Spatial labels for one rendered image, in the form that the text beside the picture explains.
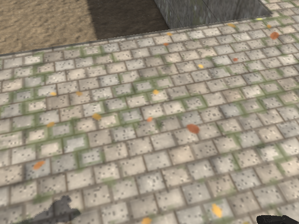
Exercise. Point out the robot right hand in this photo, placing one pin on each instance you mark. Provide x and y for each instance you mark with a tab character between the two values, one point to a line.
268	219

